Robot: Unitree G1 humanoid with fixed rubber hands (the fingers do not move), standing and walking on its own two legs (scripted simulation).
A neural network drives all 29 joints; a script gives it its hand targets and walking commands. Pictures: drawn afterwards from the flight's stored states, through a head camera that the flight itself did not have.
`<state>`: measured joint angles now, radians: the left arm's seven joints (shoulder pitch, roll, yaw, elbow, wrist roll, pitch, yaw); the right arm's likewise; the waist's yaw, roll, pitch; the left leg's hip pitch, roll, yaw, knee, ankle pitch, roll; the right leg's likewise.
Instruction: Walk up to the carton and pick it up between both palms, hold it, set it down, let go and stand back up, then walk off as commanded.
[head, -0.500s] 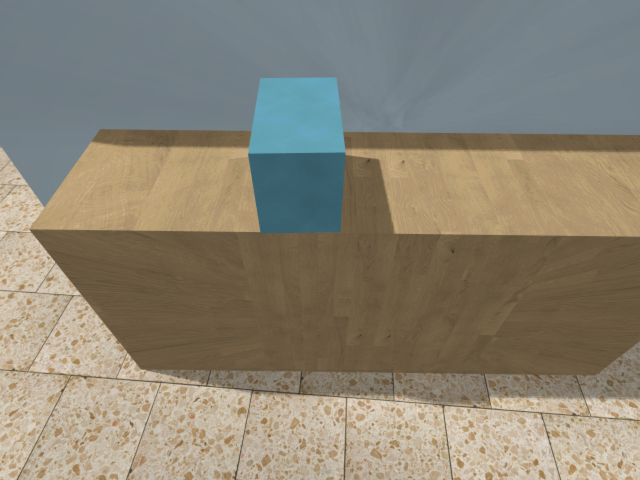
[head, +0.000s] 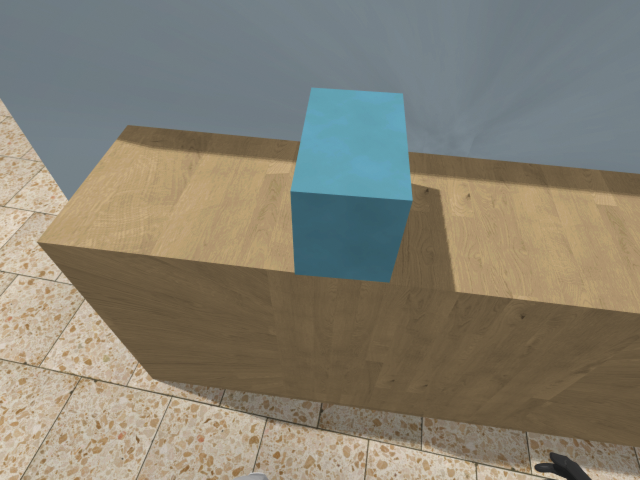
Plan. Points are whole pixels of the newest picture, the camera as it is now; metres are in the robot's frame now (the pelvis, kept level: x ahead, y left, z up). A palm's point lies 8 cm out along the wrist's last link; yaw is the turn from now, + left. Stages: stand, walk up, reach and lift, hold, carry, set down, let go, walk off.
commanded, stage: walk up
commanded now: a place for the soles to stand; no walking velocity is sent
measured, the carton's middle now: (349, 182) +0.59 -0.02 +0.02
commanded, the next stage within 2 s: stand in 1.44 s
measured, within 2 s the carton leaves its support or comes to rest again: neither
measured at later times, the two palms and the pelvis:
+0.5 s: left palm (56, 417) +0.21 +0.36 -0.09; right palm out of the picture +0.18 -0.29 -0.12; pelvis +0.11 +0.03 -0.01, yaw -2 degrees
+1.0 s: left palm (80, 401) +0.24 +0.34 -0.09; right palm (546, 430) +0.23 -0.28 -0.08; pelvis +0.12 +0.03 +0.02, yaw -3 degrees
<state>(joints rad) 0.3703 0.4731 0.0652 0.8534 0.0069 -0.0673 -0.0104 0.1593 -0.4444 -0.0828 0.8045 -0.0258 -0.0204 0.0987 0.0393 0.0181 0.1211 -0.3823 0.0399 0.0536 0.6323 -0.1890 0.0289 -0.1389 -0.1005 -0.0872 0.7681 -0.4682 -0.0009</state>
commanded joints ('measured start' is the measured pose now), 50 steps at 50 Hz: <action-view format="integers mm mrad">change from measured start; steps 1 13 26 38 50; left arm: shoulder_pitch -27 89 -196 -325 -378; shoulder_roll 185 171 126 123 115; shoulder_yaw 28 41 -2 -40 -40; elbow -112 -22 19 148 227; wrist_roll -17 17 -20 -19 -11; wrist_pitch -18 -46 26 25 16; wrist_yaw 17 43 31 29 17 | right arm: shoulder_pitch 227 41 -23 -108 -170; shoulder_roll -333 -144 -249 -160 -149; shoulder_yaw -100 -12 -12 25 35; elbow -39 -138 51 169 248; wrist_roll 24 26 19 30 30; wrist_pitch -20 7 -15 -2 9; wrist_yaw -33 -63 -94 -97 -83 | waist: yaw -136 21 -12 -32 -43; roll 157 25 56 58 -10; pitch -179 -174 -89 -205 -187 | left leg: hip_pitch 356 -87 -46 185 273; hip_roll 347 127 229 116 94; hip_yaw -606 -78 -369 -123 -102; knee -360 107 -179 -190 -309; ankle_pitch -207 65 26 225 65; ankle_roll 275 106 156 26 2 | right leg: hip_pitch -481 67 -151 -15 -3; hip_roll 90 62 75 -7 -29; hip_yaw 118 76 87 130 160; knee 505 -242 -53 -238 -417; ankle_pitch -74 338 59 526 514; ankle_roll -62 -63 -29 -31 -20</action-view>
